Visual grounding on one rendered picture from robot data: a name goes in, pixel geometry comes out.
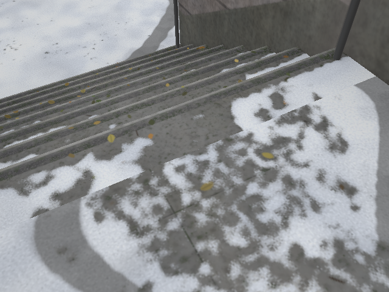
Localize stairs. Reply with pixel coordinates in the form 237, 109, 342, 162
0, 44, 310, 169

